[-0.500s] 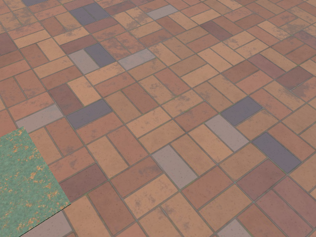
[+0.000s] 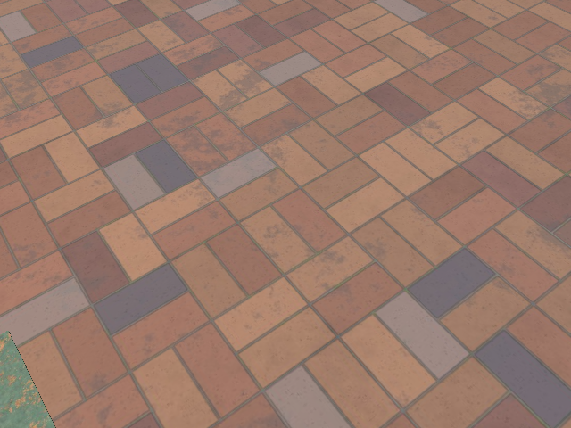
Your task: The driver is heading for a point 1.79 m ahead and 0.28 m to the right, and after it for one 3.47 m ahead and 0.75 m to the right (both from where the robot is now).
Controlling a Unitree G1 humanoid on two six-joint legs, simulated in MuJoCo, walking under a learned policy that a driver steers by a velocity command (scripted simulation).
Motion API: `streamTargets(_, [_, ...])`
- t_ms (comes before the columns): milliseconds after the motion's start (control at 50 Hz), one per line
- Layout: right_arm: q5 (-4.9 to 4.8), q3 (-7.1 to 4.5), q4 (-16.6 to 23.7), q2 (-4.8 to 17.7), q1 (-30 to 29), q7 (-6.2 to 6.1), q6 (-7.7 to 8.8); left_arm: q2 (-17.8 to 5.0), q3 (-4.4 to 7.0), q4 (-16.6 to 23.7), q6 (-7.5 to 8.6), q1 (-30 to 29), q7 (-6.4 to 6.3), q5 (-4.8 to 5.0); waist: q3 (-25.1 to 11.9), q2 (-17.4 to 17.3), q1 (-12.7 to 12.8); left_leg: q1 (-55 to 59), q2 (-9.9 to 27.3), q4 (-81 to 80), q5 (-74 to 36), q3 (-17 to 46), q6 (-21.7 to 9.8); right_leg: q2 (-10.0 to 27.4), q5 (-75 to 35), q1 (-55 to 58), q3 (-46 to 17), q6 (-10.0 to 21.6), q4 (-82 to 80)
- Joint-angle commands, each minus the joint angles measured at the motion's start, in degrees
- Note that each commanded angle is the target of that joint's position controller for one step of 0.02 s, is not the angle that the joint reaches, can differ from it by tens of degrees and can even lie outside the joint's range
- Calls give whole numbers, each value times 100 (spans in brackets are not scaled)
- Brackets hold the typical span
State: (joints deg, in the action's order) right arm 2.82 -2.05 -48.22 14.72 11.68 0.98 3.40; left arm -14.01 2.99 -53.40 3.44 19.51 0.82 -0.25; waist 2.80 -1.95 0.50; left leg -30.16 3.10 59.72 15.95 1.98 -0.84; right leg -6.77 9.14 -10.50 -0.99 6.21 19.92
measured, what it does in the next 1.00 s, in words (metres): walks ahead, turning right: left foot, then right foot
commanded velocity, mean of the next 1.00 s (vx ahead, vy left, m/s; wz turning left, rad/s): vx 0.50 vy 0.00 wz -0.28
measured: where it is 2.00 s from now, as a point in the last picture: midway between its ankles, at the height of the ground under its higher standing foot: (366, 349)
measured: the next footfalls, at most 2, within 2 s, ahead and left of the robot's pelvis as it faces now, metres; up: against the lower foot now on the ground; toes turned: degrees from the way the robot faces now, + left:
left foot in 0.30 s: +0.34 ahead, +0.12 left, +0.00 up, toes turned -12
right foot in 0.80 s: +0.51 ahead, -0.17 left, +0.00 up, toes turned -24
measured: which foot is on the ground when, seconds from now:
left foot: up 0.00-0.28, down 0.30-0.82, up 0.84-1.00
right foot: down 0.00-0.30, up 0.32-0.78, down 0.80-1.00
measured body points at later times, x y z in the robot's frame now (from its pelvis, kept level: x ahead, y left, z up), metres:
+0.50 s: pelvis +0.27 +0.04 +0.00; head +0.30 +0.05 +0.45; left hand +0.43 +0.28 -0.13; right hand +0.29 -0.25 -0.10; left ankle +0.30 +0.12 -0.74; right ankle +0.21 -0.08 -0.66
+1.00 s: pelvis +0.49 -0.09 +0.00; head +0.51 -0.11 +0.45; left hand +0.65 +0.13 -0.12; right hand +0.44 -0.35 -0.14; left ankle +0.53 +0.06 -0.66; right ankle +0.47 -0.15 -0.74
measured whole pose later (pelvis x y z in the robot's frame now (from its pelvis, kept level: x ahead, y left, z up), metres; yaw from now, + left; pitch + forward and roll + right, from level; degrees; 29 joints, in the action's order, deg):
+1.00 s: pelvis +0.49 -0.09 +0.00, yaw -17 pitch +0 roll +0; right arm 1.2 -3.1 -51.8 14.0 19.0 1.4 1.4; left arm -12.8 2.0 -49.3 4.4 15.1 0.1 -1.3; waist 1.8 -1.9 -0.9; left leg -28.7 3.8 62.2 15.7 0.8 -3.1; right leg -1.7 11.2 -8.7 7.9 4.5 19.5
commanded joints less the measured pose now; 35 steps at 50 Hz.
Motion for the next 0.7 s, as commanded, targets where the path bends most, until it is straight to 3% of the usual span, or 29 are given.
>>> streamTargets(20, [2, -49, 426, 362, -113, 18, -52, -820, 189, 292, 93, 100, -36, 35, 30, 502, -118, -414, 120, -638, -485, -151, 262, 1413, -1071, -112, -1545, 922, -1095])
streamTargets(100, [-60, 23, 772, 288, -1046, 44, -50, -836, 230, 239, 54, 561, -37, 30, 13, 572, 223, -428, -4, -1761, -1361, -197, 362, 1245, -1324, 171, -1527, 674, -940])
streamTargets(180, [-130, 57, 1041, 341, -1620, 31, 2, -896, 263, 256, 5, 863, -91, -41, -65, 615, 425, -351, -193, -2361, -1361, -142, 316, 1357, -1941, 710, -1780, 595, -485])
streamTargets(220, [-146, 35, 1081, 454, -1501, 13, 52, -977, 298, 346, -10, 732, -139, -72, -110, 673, 285, 89, -255, -2744, -1097, -31, 219, 1436, -2073, 770, -1978, 461, -210])
streamTargets(260, [-161, -40, 892, 639, -771, -49, 120, -1093, 339, 473, -3, 422, -141, -79, -347, 684, -84, 1290, -447, -3173, -716, -74, 62, 1334, -2472, 483, -2046, 261, 387])
streamTargets(280, [-121, -116, 711, 821, -86, -119, 196, -1060, 333, 506, 33, 345, -97, -35, -719, 381, -423, 2321, -311, -3529, -795, 30, -97, 1000, -2454, 203, -1813, 122, 1302])
streamTargets(300, [15, -222, 661, 1256, 801, -225, 246, -731, 245, 695, 85, 329, -51, 44, -1542, -256, -745, 3612, 895, -3702, 208, 1168, -403, 637, -1305, -444, -1353, -24, 2784])
streamTargets(320, [95, -326, 701, 1710, 884, -259, 153, -255, 150, 854, 60, 931, -68, 203, -2005, -1441, -432, 4753, 2260, -4247, 720, 3489, -944, -186, 2235, -2133, -618, -171, 4167])
streamTargets(340, [-1, -321, 690, 1386, 667, -232, 62, -730, 206, 732, -39, 1015, -117, 5, -1656, -977, -244, 4245, 2286, -4350, 1382, 4073, -1135, 298, 2181, -2693, -505, -122, 4860])
streamTargets(360, [-50, -190, 784, 816, 322, -205, 52, -798, 229, 689, -86, 627, -80, -84, -902, -250, -213, 3511, 1971, -4459, 1325, 3221, -1015, 556, 1617, -2730, -511, -130, 4974])
streamTargets(380, [-66, -121, 766, 556, 116, -178, 74, -679, 210, 736, -98, 313, -17, -99, -462, -31, -170, 2926, 1642, -4614, 559, 2333, -898, 723, 1231, -2613, -452, -192, 4784])
streamTargets(400, [-59, -95, 728, 485, 101, -180, 103, -617, 211, 764, -140, 186, 36, -141, -319, -232, -111, 2639, 1401, -4721, -81, 1710, -765, 854, 1071, -2482, -392, -247, 4623])
streamTargets(440, [-115, -98, 585, 487, 271, -169, 196, -565, 206, 806, -270, 146, 131, -197, -271, -477, -18, 2410, 1166, -4811, -1117, 978, -684, 922, 906, -2336, -286, -332, 4570])
streamTargets(520, [-174, -138, 342, 553, 669, -95, 338, -412, 139, 1028, -316, -390, 228, -213, -263, -339, -18, 2542, 1152, -5008, -1998, 414, -877, 905, 391, -2747, -357, -415, 4243])
streamTargets(620, [-189, -140, 83, 572, 923, -42, 304, -260, -21, 1341, -249, -1430, 289, -202, 28, -337, -171, 2434, 885, -5177, -2246, -337, -813, 869, -499, -2521, 19, -490, 2505])
streamTargets(700, [-193, -180, -207, 766, 1390, -61, 226, -298, -98, 1539, -193, -2013, 283, -199, 119, -374, -318, 2787, 1083, -5013, -2670, -408, -789, 840, -309, -2039, 452, -289, 1589])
